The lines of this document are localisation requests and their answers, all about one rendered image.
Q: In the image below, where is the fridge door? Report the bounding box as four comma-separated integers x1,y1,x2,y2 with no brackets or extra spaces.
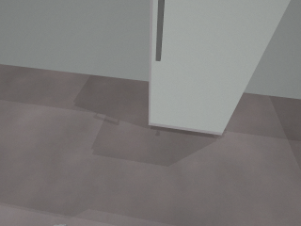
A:
150,0,291,133

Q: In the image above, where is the handle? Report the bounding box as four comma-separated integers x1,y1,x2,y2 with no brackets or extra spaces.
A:
155,0,165,61

